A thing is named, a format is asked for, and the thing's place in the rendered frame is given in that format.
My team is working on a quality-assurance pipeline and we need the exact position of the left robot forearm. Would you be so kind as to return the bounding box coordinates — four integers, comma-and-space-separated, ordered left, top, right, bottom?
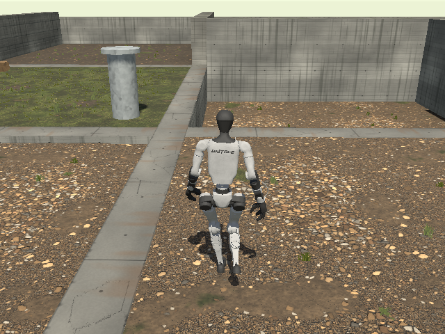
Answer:
187, 166, 198, 191

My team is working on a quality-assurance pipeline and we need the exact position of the right robot thigh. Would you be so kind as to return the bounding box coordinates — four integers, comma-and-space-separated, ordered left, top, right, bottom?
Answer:
227, 193, 245, 233

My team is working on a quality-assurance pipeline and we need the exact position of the robot thigh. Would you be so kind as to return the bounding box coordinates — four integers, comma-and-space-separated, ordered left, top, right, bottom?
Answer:
199, 193, 221, 234
227, 193, 245, 233

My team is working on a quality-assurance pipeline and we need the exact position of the left robot hand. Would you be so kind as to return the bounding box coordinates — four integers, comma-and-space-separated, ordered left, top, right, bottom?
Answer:
186, 188, 201, 201

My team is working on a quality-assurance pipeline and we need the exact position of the left robot thigh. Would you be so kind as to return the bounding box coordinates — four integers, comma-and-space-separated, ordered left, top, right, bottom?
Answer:
199, 193, 221, 234

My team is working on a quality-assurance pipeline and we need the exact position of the robot left upper arm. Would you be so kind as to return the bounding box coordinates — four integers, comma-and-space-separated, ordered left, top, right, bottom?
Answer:
191, 139, 210, 177

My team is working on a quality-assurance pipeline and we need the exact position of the right robot forearm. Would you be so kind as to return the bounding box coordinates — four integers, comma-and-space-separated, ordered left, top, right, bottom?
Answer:
250, 170, 265, 203

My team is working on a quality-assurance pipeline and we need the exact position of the robot right upper arm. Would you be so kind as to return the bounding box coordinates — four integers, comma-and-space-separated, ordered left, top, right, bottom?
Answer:
238, 141, 256, 180

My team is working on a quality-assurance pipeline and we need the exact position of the right robot hand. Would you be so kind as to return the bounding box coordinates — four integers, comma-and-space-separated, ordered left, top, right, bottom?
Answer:
250, 201, 267, 221

